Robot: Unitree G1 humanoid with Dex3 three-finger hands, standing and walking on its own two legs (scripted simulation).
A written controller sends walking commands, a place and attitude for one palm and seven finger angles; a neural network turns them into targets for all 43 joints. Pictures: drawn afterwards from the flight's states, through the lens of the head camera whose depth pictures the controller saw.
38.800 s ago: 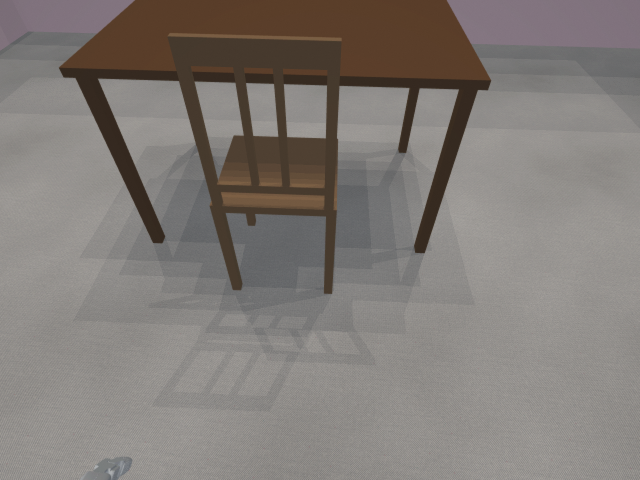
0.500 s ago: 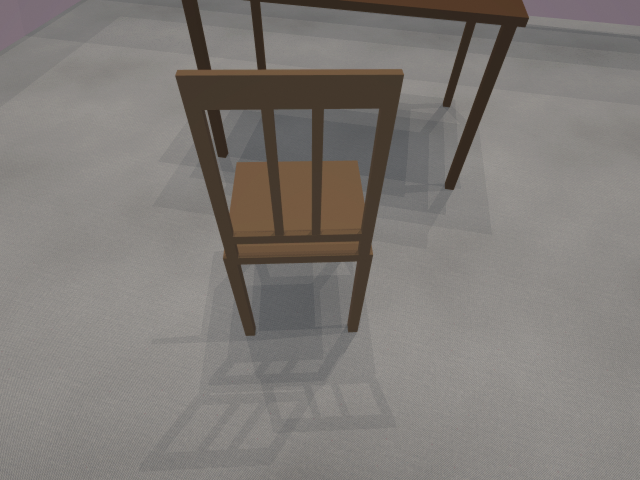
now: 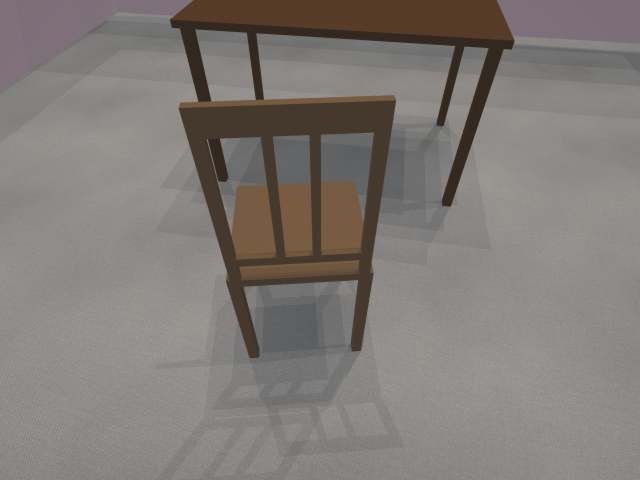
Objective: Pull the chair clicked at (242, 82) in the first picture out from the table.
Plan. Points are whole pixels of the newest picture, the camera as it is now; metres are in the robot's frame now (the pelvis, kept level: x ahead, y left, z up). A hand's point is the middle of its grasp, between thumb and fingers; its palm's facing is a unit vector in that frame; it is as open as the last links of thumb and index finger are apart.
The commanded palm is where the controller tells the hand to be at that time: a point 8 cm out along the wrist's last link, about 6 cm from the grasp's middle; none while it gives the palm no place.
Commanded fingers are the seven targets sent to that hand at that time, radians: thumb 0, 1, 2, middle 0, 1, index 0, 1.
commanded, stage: let the arm hang, fingers relaxed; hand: left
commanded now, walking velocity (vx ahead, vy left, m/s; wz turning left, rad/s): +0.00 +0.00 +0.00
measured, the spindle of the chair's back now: (274, 203) +0.65 +0.13 -0.08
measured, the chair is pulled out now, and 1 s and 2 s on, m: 0.63 0.63 0.63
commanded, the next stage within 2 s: look to check the result in 0.18 s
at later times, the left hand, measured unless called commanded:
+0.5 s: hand out of the picture -0.01 +0.15 -0.18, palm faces +0.04 -0.99 -0.16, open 7.4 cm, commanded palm none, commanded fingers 0.00 0.90 0.90 -0.20 -0.30 -0.20 -0.30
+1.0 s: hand out of the picture +0.00 +0.15 -0.17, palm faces +0.04 -0.98 -0.17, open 7.4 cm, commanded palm none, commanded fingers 0.00 0.90 0.90 -0.20 -0.30 -0.20 -0.30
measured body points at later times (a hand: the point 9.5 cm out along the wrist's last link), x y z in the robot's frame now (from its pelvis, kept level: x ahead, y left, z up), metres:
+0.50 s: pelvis +0.01 +0.00 +0.00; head +0.02 +0.00 +0.45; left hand -0.01 +0.21 -0.16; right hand -0.03 -0.20 -0.16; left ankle +0.01 +0.11 -0.74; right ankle +0.01 -0.11 -0.74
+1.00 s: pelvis +0.02 +0.00 +0.00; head +0.03 -0.01 +0.45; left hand +0.00 +0.20 -0.16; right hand -0.01 -0.20 -0.16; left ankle +0.01 +0.11 -0.74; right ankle +0.01 -0.11 -0.74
